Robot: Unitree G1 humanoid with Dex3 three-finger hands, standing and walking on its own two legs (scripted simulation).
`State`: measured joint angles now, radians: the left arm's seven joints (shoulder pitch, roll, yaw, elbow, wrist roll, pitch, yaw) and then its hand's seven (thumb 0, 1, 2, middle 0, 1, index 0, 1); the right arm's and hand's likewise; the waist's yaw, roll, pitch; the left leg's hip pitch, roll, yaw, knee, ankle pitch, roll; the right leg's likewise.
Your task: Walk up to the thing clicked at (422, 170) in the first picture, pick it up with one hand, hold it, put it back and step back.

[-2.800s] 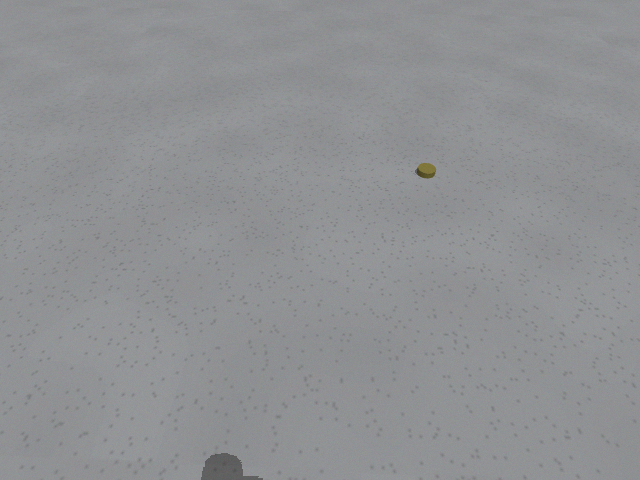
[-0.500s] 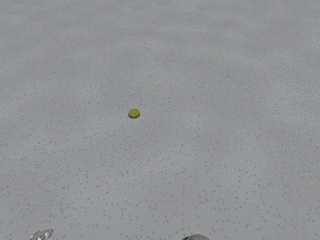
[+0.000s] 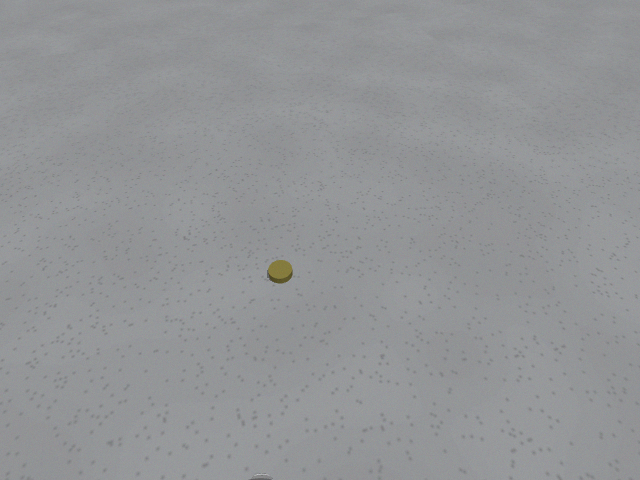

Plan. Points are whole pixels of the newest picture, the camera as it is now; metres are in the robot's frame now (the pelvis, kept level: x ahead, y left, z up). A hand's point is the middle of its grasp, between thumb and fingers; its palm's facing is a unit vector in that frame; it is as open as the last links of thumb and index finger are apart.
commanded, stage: walk up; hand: left
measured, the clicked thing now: (280, 271) +1.01 +0.23 -0.75
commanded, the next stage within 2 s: none
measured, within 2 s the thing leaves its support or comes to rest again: neither
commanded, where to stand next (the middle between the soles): +0.67 +0.05 m, yaw +1 degrees
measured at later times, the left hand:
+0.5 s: hand (167, 380) +0.30 +0.27 -0.13, palm faces -0.07 -0.91 -0.41, open 7.4 cm
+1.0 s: hand (171, 338) +0.38 +0.29 -0.14, palm faces +0.05 -0.92 -0.39, open 7.4 cm
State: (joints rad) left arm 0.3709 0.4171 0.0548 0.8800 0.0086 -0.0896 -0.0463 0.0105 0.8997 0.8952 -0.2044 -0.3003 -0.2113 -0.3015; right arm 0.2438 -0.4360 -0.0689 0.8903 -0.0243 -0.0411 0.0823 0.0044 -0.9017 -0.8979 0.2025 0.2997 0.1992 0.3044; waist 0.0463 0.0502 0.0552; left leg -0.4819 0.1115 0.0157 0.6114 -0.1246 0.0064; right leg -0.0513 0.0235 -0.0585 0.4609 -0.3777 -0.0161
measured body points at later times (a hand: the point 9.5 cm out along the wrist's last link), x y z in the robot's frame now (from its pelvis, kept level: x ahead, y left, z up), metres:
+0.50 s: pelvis +0.21 -0.01 -0.01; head +0.22 -0.03 +0.44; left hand +0.30 +0.32 -0.10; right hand +0.23 -0.33 -0.13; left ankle +0.14 +0.14 -0.73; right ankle +0.32 -0.13 -0.73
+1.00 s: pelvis +0.37 +0.01 +0.00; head +0.38 +0.02 +0.45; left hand +0.38 +0.34 -0.11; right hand +0.46 -0.32 -0.11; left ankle +0.47 +0.14 -0.73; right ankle +0.32 -0.13 -0.73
